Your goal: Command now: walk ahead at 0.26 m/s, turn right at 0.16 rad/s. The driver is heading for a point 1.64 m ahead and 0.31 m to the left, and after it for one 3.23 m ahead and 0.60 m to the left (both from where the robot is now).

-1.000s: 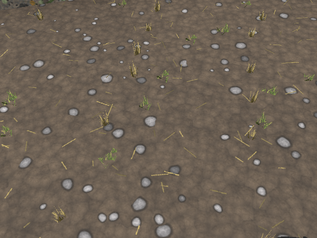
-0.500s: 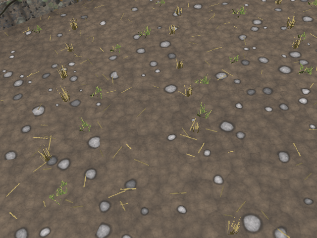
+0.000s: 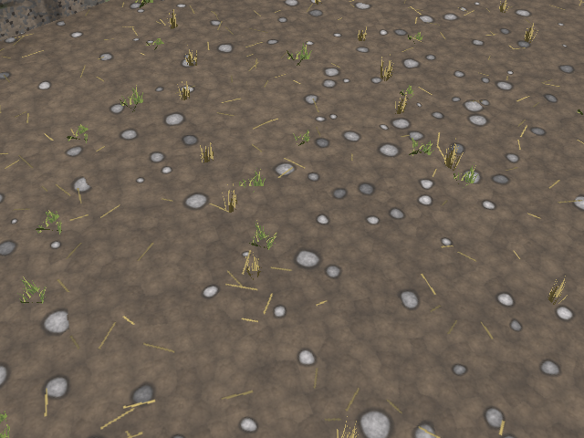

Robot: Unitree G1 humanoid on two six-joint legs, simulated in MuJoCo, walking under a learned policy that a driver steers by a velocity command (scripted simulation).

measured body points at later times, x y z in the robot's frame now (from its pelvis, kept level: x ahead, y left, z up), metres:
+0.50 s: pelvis +0.17 -0.07 +0.01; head +0.19 -0.08 +0.46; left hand +0.26 +0.21 -0.10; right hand +0.27 -0.35 -0.12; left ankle +0.17 +0.09 -0.66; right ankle +0.16 -0.16 -0.74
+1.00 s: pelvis +0.46 +0.00 +0.00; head +0.49 +0.01 +0.45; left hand +0.52 +0.29 -0.11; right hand +0.64 -0.24 -0.11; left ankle +0.49 +0.07 -0.74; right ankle +0.43 -0.17 -0.65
